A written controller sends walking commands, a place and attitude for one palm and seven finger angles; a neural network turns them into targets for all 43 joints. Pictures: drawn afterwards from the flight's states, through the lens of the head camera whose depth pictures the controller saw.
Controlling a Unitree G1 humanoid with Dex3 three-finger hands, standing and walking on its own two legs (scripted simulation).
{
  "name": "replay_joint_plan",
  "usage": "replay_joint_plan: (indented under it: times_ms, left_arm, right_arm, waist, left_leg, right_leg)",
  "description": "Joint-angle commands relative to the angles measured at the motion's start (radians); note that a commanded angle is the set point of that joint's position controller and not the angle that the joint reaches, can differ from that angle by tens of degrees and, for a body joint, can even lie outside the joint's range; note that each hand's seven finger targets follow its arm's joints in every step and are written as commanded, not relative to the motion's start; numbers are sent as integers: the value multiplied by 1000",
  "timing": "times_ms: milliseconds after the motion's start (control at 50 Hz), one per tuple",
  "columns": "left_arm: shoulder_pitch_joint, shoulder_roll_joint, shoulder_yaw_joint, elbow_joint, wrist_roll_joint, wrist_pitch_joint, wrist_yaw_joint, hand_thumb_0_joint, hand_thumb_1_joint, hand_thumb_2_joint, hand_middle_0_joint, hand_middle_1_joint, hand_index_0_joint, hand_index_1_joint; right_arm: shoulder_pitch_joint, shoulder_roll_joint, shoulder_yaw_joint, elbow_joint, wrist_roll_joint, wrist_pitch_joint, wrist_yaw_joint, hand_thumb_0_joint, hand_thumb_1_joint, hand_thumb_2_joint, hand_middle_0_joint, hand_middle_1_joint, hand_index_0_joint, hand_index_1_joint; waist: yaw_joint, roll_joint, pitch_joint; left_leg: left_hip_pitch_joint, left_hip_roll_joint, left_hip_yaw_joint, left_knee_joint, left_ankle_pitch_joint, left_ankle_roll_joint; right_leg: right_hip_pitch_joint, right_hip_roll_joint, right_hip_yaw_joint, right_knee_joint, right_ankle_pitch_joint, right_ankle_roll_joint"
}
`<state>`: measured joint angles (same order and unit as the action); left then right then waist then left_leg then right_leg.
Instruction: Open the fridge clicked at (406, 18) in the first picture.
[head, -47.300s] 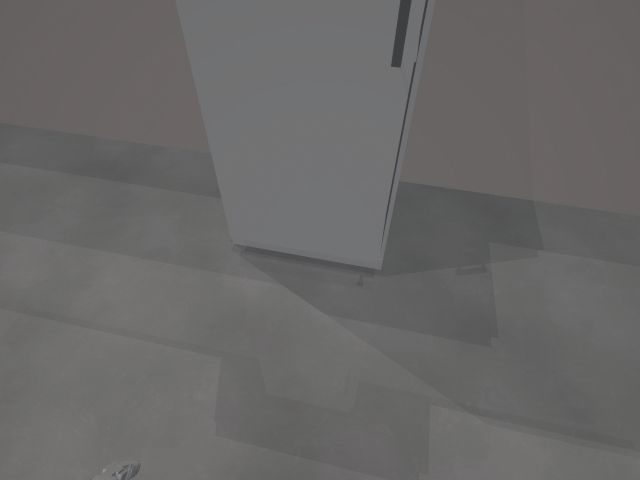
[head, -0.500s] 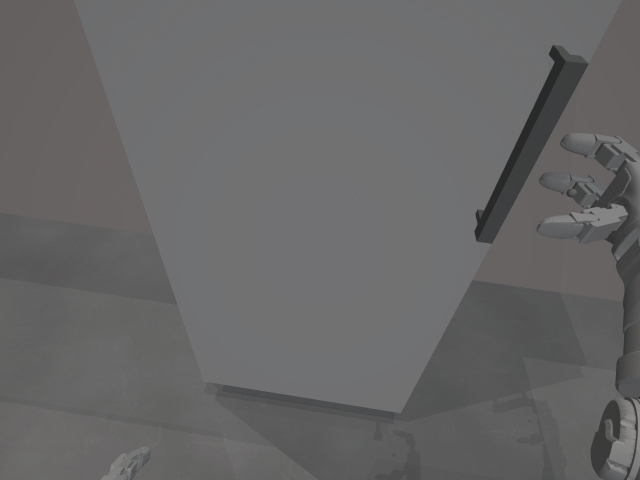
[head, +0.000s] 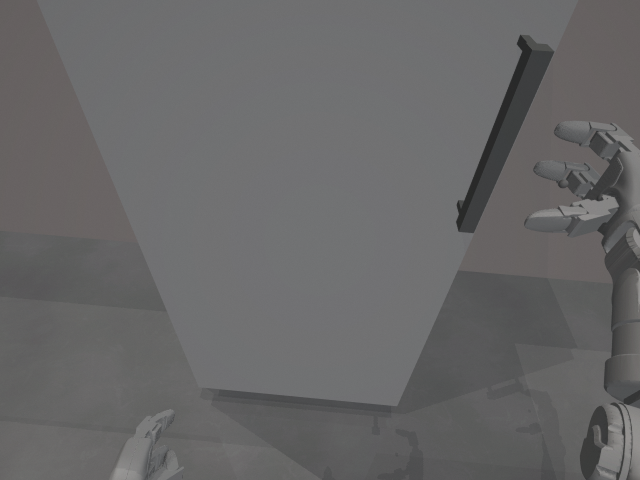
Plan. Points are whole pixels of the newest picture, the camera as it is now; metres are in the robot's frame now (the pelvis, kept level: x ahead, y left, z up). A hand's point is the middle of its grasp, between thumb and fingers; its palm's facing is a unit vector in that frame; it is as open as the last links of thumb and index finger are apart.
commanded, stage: move the hooked fingers beside the handle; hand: right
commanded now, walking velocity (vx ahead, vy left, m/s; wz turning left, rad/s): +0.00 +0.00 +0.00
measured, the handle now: (491, 145) +0.48 -0.18 +0.22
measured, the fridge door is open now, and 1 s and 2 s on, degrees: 0 0 0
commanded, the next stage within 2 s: feel for the door with the fingertips in 0.98 s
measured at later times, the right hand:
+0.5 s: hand (558, 170) +0.41 -0.24 +0.24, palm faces +0.06 +1.00 +0.00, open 14.0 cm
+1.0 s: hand (545, 181) +0.41 -0.23 +0.22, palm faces +0.07 +1.00 +0.01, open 14.0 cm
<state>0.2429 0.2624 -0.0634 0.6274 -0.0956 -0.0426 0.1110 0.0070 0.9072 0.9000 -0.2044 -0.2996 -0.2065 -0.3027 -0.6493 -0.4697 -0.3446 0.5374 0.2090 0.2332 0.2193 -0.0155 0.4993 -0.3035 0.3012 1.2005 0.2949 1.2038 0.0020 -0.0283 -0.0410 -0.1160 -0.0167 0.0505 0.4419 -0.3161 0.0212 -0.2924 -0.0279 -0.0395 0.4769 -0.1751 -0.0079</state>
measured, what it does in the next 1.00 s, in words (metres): stands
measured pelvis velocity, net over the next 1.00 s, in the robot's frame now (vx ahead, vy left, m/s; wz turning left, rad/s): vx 0.00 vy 0.00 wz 0.00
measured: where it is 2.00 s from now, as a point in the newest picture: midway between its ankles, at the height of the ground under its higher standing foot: outside the picture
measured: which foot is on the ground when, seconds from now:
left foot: down 0.00-1.00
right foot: down 0.00-1.00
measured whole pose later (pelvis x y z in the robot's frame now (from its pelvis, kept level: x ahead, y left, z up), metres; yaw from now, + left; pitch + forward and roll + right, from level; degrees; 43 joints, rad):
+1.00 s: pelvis +0.00 +0.00 +0.00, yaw +0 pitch +1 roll +1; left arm 0.25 0.28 -0.05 0.63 -0.10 -0.04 0.11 0.01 0.91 0.90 -0.20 -0.30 -0.21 -0.30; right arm -0.69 -0.47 -0.33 0.60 0.23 0.24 0.25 -0.01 0.50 -0.30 0.30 1.20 0.29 1.20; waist 0.01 -0.04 -0.05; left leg -0.15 -0.02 0.05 0.46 -0.32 0.02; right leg -0.33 -0.03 -0.04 0.50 -0.18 -0.01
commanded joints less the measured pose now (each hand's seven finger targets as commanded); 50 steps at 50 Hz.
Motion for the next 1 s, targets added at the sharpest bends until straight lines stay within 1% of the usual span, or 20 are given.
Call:
replay_joint_plan:
  times_ms: [0,60,80,160,200,300,360,400,460,500,600,680,700,760,780,800,820,880,940,980]
  left_arm:
    - [-86,141,60,-124,-1,-58,10,0,900,900,-200,-300,-200,-300]
    - [-75,148,61,-111,-7,-48,12,0,900,900,-200,-300,-200,-300]
    - [-63,154,66,-108,-8,-46,11,0,900,900,-200,-300,-200,-300]
    - [-54,163,69,-113,-6,-35,11,0,900,900,-200,-300,-200,-300]
    - [-58,161,71,-128,1,-40,8,0,900,900,-200,-300,-200,-300]
    - [-58,151,67,-130,9,-58,4,0,900,900,-200,-300,-200,-300]
    - [-54,150,66,-120,1,-59,6,0,900,900,-200,-300,-200,-300]
    - [-47,159,69,-113,-8,-52,8,0,900,900,-200,-300,-200,-300]
    - [-33,172,72,-117,-14,-38,8,0,900,900,-200,-300,-200,-300]
    - [-46,168,76,-138,-12,-40,2,0,900,900,-200,-300,-200,-300]
    - [-59,153,72,-154,5,-56,-2,0,900,900,-200,-300,-200,-300]
    - [-57,149,67,-129,1,-61,3,0,900,900,-200,-300,-200,-300]
    - [-64,151,66,-119,-2,-58,6,0,900,900,-200,-300,-200,-300]
    - [-52,155,63,-108,-10,-44,9,0,900,900,-200,-300,-200,-300]
    - [-45,158,68,-115,-10,-46,8,0,900,900,-200,-300,-200,-300]
    - [-49,164,70,-119,-11,-42,7,0,900,900,-200,-300,-200,-300]
    - [-54,161,70,-130,-10,-41,8,0,900,900,-200,-300,-200,-300]
    - [-50,156,71,-136,-4,-45,9,0,900,900,-200,-300,-200,-300]
    - [-54,151,68,-133,4,-50,9,0,900,900,-200,-300,-200,-300]
    - [-53,146,65,-132,4,-56,7,0,900,900,-200,-300,-200,-300]
  right_arm:
    - [-569,-235,0,-272,23,-86,29,0,500,-300,300,1200,300,1200]
    - [-473,-182,34,-115,33,-6,53,0,500,-300,300,1200,300,1200]
    - [-423,-204,9,-64,40,11,54,0,500,-300,300,1200,300,1200]
    - [-486,-289,-46,-31,31,24,44,0,500,-300,300,1200,300,1200]
    - [-549,-362,-99,-147,23,-42,22,0,500,-300,300,1200,300,1200]
    - [-610,-382,-118,-294,12,-168,5,0,500,-300,300,1200,300,1200]
    - [-514,-292,-57,-182,20,-117,38,0,500,-300,300,1200,300,1200]
    - [-430,-259,-28,-56,27,-48,62,0,500,-300,300,1200,300,1200]
    - [-404,-269,-22,26,27,28,82,0,500,-300,300,1200,300,1200]
    - [-446,-276,-26,-74,31,7,73,0,500,-300,300,1200,300,1200]
    - [-544,-379,-138,-353,42,-131,27,0,500,-300,300,1200,300,1200]
    - [-523,-309,-76,-259,34,-114,29,0,500,-300,300,1200,300,1200]
    - [-502,-317,-82,-197,24,-83,29,0,500,-300,300,1200,300,1200]
    - [-476,-227,15,-46,11,3,48,0,500,-300,300,1200,300,1200]
    - [-457,-200,33,-40,20,11,53,0,500,-300,300,1200,300,1200]
    - [-451,-243,0,-43,19,20,53,0,500,-300,300,1200,300,1200]
    - [-479,-236,11,-77,22,17,56,0,500,-300,300,1200,300,1200]
    - [-557,-273,-20,-169,41,-49,46,0,500,-300,300,1200,300,1200]
    - [-611,-336,-86,-236,34,-110,25,0,500,-300,300,1200,300,1200]
    - [-611,-326,-73,-247,29,-129,14,0,500,-300,300,1200,300,1200]
  waist:
    - [33,-113,-294]
    - [31,-41,-205]
    - [25,20,-190]
    - [20,75,-180]
    - [7,30,-267]
    - [15,-97,-372]
    - [21,-88,-286]
    - [22,-24,-196]
    - [22,23,-137]
    - [16,17,-198]
    - [8,-21,-375]
    - [22,-55,-290]
    - [20,-72,-243]
    - [38,-53,-142]
    - [39,-12,-156]
    - [30,-4,-176]
    - [31,-6,-212]
    - [35,19,-277]
    - [24,-9,-337]
    - [26,-29,-339]
  left_leg:
    - [-149,-5,-29,-75,317,6]
    - [-183,-3,-21,-87,267,-1]
    - [-168,-3,-17,-92,278,-4]
    - [-179,4,-28,-91,238,-11]
    - [-123,5,-37,-75,287,-6]
    - [-92,-4,-40,-57,346,1]
    - [-133,-6,-32,-68,325,-1]
    - [-159,-3,-30,-77,308,-10]
    - [-198,0,-25,-85,254,-15]
    - [-168,2,-30,-73,292,-11]
    - [-85,-6,-43,-49,390,-7]
    - [-133,-9,-31,-63,322,-5]
    - [-155,-5,-37,-71,301,-6]
    - [-223,-3,-24,-85,211,-7]
    - [-210,-2,-23,-89,226,-9]
    - [-199,0,-26,-81,244,-8]
    - [-190,2,-29,-75,262,-8]
    - [-152,-2,-28,-66,301,-5]
    - [-124,-4,-35,-53,342,-2]
    - [-126,-6,-31,-56,324,-2]
  right_leg:
    - [352,14,65,-5,200,-39]
    - [276,18,64,-19,126,-38]
    - [249,19,58,-15,125,-42]
    - [195,19,60,-22,82,-44]
    - [224,20,60,-15,137,-47]
    - [330,13,61,1,221,-43]
    - [300,16,53,-6,186,-43]
    - [230,17,44,-9,134,-46]
    - [178,16,48,-16,82,-44]
    - [203,18,48,-6,122,-47]
    - [305,17,55,12,232,-50]
    - [294,15,45,7,185,-47]
    - [266,16,45,2,152,-45]
    - [213,14,59,-15,72,-38]
    - [215,16,54,-7,81,-43]
    - [213,15,56,-5,93,-43]
    - [227,17,57,-2,109,-44]
    - [260,15,62,8,154,-46]
    - [298,16,64,11,199,-45]
    - [311,13,60,12,200,-46]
